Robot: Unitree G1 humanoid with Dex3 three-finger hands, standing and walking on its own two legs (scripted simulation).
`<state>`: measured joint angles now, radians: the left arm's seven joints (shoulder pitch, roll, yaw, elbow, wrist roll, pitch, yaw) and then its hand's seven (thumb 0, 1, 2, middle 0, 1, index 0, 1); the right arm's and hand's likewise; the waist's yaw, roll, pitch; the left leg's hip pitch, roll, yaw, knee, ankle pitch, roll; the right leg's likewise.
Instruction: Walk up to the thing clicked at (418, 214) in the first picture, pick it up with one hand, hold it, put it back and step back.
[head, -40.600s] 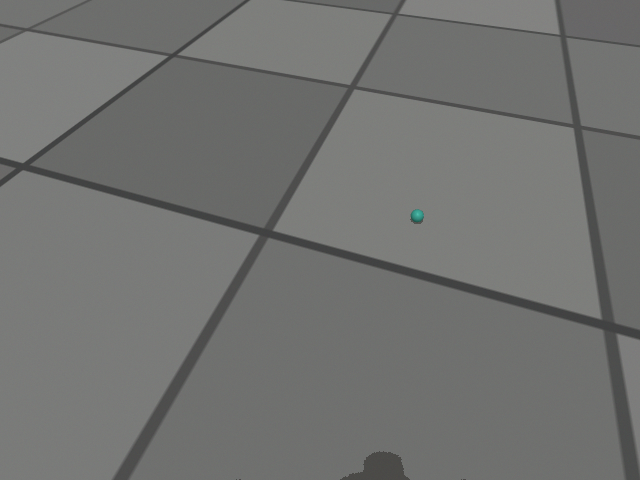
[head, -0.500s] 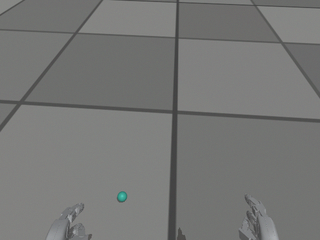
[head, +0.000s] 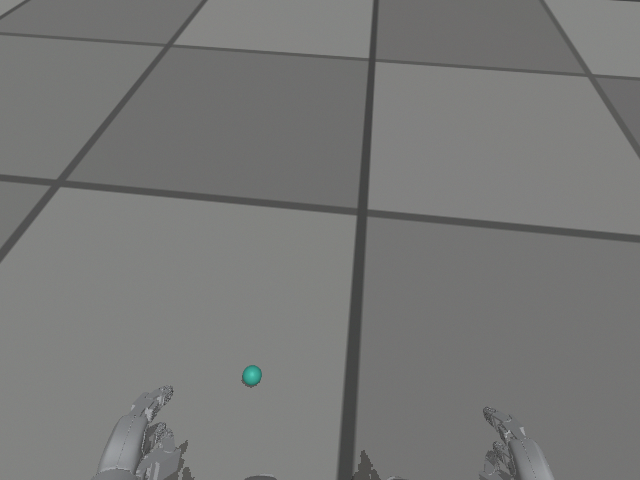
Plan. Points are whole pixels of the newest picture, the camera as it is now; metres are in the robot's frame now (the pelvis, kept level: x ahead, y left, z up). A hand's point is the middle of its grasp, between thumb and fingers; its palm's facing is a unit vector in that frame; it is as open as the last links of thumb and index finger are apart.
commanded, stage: stand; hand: left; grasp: from above
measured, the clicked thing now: (252, 375) +0.50 +0.21 -0.69
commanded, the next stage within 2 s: none
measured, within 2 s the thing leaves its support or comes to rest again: neither
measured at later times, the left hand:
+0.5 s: hand out of the picture +0.05 +0.24 -0.11, palm faces +0.05 -0.95 -0.32, open 7.4 cm
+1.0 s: hand out of the picture +0.06 +0.23 -0.10, palm faces +0.04 -0.94 -0.34, open 7.4 cm
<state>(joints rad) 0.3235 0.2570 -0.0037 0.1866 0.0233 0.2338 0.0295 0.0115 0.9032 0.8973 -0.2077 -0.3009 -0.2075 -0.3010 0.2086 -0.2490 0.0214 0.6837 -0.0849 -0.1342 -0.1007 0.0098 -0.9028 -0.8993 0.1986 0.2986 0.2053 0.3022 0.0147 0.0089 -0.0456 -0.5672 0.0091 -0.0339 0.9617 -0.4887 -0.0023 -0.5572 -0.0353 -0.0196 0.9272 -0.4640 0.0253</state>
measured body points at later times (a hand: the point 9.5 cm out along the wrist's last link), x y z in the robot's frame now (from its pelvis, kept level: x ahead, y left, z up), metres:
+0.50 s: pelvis +0.00 +0.00 +0.05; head +0.01 +0.00 +0.50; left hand +0.05 +0.28 -0.09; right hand +0.08 -0.27 -0.09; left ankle +0.00 +0.12 -0.69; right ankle +0.01 -0.14 -0.69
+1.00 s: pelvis +0.00 -0.01 +0.06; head +0.01 -0.02 +0.51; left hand +0.05 +0.28 -0.08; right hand +0.07 -0.30 -0.09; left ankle +0.00 +0.12 -0.69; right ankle +0.01 -0.14 -0.69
